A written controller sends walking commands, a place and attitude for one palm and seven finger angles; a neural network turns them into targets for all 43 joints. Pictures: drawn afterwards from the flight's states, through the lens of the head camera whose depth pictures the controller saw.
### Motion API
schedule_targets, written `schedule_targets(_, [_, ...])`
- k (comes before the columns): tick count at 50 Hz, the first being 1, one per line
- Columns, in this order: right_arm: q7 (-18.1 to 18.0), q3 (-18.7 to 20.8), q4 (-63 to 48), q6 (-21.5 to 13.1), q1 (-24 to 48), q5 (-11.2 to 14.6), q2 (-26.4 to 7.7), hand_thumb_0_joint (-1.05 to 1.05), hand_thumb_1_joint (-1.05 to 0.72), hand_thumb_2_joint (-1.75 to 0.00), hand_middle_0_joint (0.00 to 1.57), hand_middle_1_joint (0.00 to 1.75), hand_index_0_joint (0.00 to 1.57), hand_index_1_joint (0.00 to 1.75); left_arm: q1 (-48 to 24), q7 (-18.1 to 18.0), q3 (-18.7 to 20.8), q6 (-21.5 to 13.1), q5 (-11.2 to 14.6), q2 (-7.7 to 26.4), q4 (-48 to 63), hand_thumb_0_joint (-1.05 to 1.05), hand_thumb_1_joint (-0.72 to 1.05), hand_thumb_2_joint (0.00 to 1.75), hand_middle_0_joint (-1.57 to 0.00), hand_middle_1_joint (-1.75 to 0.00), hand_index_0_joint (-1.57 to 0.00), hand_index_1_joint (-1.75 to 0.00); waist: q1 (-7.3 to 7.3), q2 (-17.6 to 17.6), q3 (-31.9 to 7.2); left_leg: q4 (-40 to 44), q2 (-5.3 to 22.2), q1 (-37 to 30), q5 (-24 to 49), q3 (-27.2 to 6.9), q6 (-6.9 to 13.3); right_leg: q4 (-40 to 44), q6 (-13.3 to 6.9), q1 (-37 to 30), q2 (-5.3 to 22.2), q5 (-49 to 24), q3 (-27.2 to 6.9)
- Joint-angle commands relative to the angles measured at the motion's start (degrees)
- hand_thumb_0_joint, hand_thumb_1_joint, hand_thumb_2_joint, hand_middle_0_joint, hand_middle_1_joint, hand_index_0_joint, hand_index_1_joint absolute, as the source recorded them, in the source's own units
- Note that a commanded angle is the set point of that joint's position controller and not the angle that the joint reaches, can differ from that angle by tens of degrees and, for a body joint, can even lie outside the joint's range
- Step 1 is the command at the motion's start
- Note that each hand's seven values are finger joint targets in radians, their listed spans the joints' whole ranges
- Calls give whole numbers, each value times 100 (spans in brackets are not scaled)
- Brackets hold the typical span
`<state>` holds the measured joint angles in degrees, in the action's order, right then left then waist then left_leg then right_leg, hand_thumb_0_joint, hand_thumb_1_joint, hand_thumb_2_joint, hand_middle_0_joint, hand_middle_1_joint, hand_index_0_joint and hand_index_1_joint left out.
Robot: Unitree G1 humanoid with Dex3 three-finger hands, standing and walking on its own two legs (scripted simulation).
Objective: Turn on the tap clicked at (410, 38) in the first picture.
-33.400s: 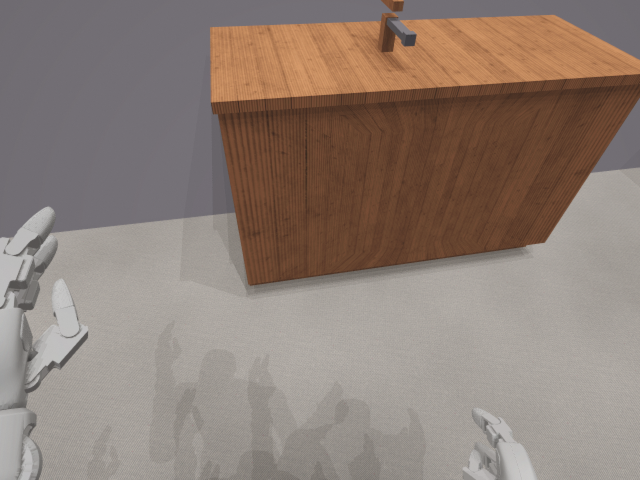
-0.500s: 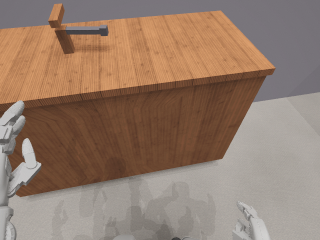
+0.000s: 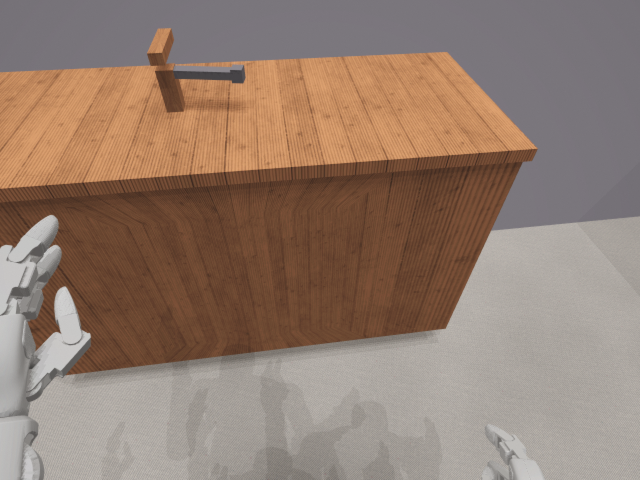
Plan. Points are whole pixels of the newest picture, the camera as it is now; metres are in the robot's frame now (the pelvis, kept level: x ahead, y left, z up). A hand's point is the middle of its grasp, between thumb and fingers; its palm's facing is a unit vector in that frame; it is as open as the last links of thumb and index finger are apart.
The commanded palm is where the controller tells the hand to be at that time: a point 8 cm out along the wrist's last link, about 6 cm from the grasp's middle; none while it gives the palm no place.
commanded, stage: stop stepping back and stand still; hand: left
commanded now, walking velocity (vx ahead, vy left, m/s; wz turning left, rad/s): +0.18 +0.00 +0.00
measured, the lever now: (237, 73) +0.85 +0.23 +0.13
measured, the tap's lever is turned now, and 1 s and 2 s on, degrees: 79 79 79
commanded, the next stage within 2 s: stand and check the lever's angle in 0.12 s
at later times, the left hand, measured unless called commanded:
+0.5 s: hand (95, 315) +0.22 +0.23 +0.17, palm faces +0.41 -0.81 -0.42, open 7.4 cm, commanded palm +0.17 +0.27 +0.18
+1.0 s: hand (91, 291) +0.26 +0.25 +0.16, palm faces +0.39 -0.83 -0.39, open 7.4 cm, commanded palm +0.20 +0.29 +0.18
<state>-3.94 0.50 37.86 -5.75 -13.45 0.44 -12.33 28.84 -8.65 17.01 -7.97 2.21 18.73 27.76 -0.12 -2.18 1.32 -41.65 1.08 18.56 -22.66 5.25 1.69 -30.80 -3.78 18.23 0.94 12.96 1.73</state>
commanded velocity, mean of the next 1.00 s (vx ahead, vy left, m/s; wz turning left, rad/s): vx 0.01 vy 0.00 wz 0.00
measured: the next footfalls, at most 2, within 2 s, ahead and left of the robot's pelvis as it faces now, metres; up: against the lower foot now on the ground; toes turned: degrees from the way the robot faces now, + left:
left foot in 0.04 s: +0.08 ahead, +0.13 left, +0.00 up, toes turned +4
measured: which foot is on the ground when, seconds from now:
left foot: up 0.00-0.02, down 0.04-1.00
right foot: down 0.00-1.00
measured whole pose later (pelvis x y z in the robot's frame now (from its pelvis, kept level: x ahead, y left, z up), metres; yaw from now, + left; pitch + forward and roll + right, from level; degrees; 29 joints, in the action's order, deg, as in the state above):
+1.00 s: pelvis +0.04 +0.01 +0.00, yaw +0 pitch -1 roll +0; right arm -3.6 -0.4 33.3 -4.8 -8.9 0.7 -11.7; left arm 27.8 -9.4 18.5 -7.8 3.2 20.2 28.9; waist -0.4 0.7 4.0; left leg -26.4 1.7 12.0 -13.9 3.3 0.3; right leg -24.5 -1.4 11.4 -1.5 12.7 1.8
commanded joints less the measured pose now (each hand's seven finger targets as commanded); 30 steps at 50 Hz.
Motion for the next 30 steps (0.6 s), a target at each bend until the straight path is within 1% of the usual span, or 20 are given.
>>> schedule_targets(1, [-161, 167, -1033, -457, 645, -56, -732, 0, -90, -90, 20, 30, 20, 30, -965, -206, 741, -452, 42, 1082, 1394, 0, 90, 90, -20, -30, -20, -30, 173, 1366, -328, 2697, 916, -1579, -1369, -1544, 623, -586, 95, 1066, 152, 2240, -628])
schedule_targets(2, [-140, 170, -1048, -455, 628, -13, -752, 0, -90, -90, 20, 30, 20, 30, -1056, -213, 793, -411, -33, 1141, 1424, 0, 90, 90, -20, -30, -20, -30, 149, 2030, -361, 3239, 1709, -1426, -1766, -2372, 954, -2274, 433, 1346, -418, 1863, 279])
schedule_targets(3, [-124, 251, -1041, -482, 727, -16, -690, 0, -90, -90, 20, 30, 20, 30, -1153, -179, 1043, -401, -91, 1373, 1318, 0, 90, 90, -20, -30, -20, -30, 32, 1727, -576, 3257, 1765, -582, -1278, -2168, 1077, -3301, 438, 860, -286, 1664, -60])
schedule_targets(4, [-35, 237, -986, -507, 522, 61, -613, 0, -90, -90, 20, 30, 20, 30, -1043, -145, 905, -375, -37, 1137, 943, 0, 90, 90, -20, -30, -20, -30, 124, 1500, -66, 3354, 1802, -193, -1860, -2464, 1098, -3326, 415, 1161, -82, 1406, -237])
schedule_targets(5, [19, 228, -1025, -520, 594, 116, -624, 0, -90, -90, 20, 30, 20, 30, -842, -104, 861, -334, -22, 1099, 807, 0, 90, 90, -20, -30, -20, -30, 44, 1517, 24, 3283, 1719, 42, -1925, -2151, 968, -2935, 379, 1036, 105, 1291, -354])
schedule_targets(6, [49, 157, -1046, -521, 748, 111, -568, 0, -90, -90, 20, 30, 20, 30, -644, -91, 730, -303, -3, 960, 581, 0, 90, 90, -20, -30, -20, -30, 5, 1271, 274, 3184, 1576, 501, -1579, -1822, 792, -1902, 335, 440, 261, 1324, -249])
schedule_targets(8, [53, 125, -1134, -435, 761, 99, -610, 0, -90, -90, 20, 30, 20, 30, -296, -73, 687, -235, 13, 921, 612, 0, 90, 90, -20, -30, -20, -30, -56, 1045, 74, 2510, 1115, 738, -1426, -1087, 451, -233, 374, -886, -108, 1111, 307])
schedule_targets(9, [43, 162, -1203, -395, 793, 60, -637, 0, -90, -90, 20, 30, 20, 30, -327, -40, 683, -252, -26, 954, 727, 0, 90, 90, -20, -30, -20, -30, -92, 453, 120, 1555, 718, 973, -1086, -644, 280, 761, 316, -1270, -69, 845, 48])
schedule_targets(10, [69, 207, -1221, -353, 763, 44, -560, 0, -90, -90, 20, 30, 20, 30, -261, -7, 740, -271, -63, 1113, 757, 0, 90, 90, -20, -30, -20, -30, -56, -945, 93, -110, 109, 1353, -618, -177, 76, 1635, -22, -1290, 734, 1252, -1608])
schedule_targets(11, [98, 193, -1274, -336, 871, 68, -500, 0, -90, -90, 20, 30, 20, 30, -690, 26, 692, -294, 24, 1180, 1129, 0, 90, 90, -20, -30, -20, -30, 27, -1521, 1, -1307, -90, 1471, -400, -158, -66, 2215, -481, -995, 1766, 998, -3034])
schedule_targets(12, [154, 181, -1150, -406, 752, 23, -457, 0, -90, -90, 20, 30, 20, 30, -1034, 9, 859, -379, 22, 1307, 1396, 0, 90, 90, -20, -30, -20, -30, 96, -834, -371, -1622, 53, 1140, -113, -502, -123, 2091, -591, -831, 1793, 1301, -2990])
schedule_targets(13, [155, 228, -1022, -407, 573, 39, -506, 0, -90, -90, 20, 30, 20, 30, -843, -11, 898, -370, 36, 1303, 1372, 0, 90, 90, -20, -30, -20, -30, 132, -494, -386, -1437, 141, 914, -95, -580, -133, 1907, -615, -684, 1660, 1199, -2631])
schedule_targets(16, [81, 162, -1097, -343, 751, 36, -458, 0, -90, -90, 20, 30, 20, 30, -660, -130, 1016, -411, 35, 1347, 1723, 0, 90, 90, -20, -30, -20, -30, 53, -376, -528, 369, 198, -171, 219, -344, -61, 1382, -492, -590, 1396, -100, -1588])
schedule_targets(18, [-1, 140, -1072, -339, 776, -19, -509, 0, -90, -90, 20, 30, 20, 30, -552, -208, 954, -445, 55, 1211, 1616, 0, 90, 90, -20, -30, -20, -30, 73, 242, -629, 1538, 88, -997, 806, -273, -10, 1006, -152, -436, 957, 277, -1140])
schedule_targets(20, [-64, 215, -1177, -360, 855, 19, -682, 0, -90, -90, 20, 30, 20, 30, -475, -234, 891, -447, 79, 1107, 1499, 0, 90, 90, -20, -30, -20, -30, -10, 851, -503, 2166, 882, -1058, 1073, -1328, 286, 416, 206, -271, 321, 263, -671])
schedule_targets(21, [-60, 241, -1217, -353, 862, 90, -762, 0, -90, -90, 20, 30, 20, 30, -487, -220, 898, -429, 78, 1119, 1439, 0, 90, 90, -20, -30, -20, -30, -84, 730, -564, 2113, 1058, -914, 1403, -1476, 359, 322, 355, -450, 135, -61, -532])
schedule_targets(22, [-57, 240, -1147, -334, 794, 148, -715, 0, -90, -90, 20, 30, 20, 30, -339, -170, 875, -394, 77, 1063, 1030, 0, 90, 90, -20, -30, -20, -30, -18, 621, -491, 2125, 935, -534, 652, -1277, 266, 558, 410, -600, 137, 318, -497])
schedule_targets(24, [-46, 185, -1165, -334, 841, 93, -611, 0, -90, -90, 20, 30, 20, 30, -455, -122, 848, -381, 24, 1028, 1016, 0, 90, 90, -20, -30, -20, -30, 34, 481, -171, 1981, 603, -257, 344, -952, 173, 912, 310, -646, 246, 279, -705])
schedule_targets(28, [12, 227, -1162, -369, 771, 74, -609, 0, -90, -90, 20, 30, 20, 30, -372, -111, 798, -393, 62, 1064, 1130, 0, 90, 90, -20, -30, -20, -30, 60, -128, -541, 1406, 335, -526, 1093, -557, 21, 1221, 141, -936, 723, -319, -1178])
schedule_targets(30, [16, 229, -1202, -369, 801, 65, -619, 0, -90, -90, 20, 30, 20, 30, -324, -126, 837, -387, 68, 1139, 1283, 0, 90, 90, -20, -30, -20, -30, 58, 112, -617, 1522, 351, -620, 1375, -573, -3, 1105, 125, -1067, 743, -737, -1081])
